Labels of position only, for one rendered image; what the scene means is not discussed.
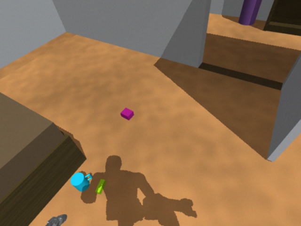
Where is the bookshelf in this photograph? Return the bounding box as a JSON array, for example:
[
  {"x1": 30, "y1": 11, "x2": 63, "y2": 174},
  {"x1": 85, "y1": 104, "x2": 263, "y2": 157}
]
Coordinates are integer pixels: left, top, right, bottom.
[{"x1": 263, "y1": 0, "x2": 301, "y2": 36}]

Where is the bed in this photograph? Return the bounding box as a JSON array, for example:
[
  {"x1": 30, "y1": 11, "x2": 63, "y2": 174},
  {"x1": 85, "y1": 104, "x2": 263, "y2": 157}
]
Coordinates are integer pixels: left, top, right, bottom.
[{"x1": 0, "y1": 93, "x2": 86, "y2": 226}]

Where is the left robot hand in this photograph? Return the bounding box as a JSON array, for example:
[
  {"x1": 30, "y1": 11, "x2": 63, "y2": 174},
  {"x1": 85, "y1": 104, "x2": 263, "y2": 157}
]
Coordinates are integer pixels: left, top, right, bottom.
[{"x1": 45, "y1": 214, "x2": 67, "y2": 226}]

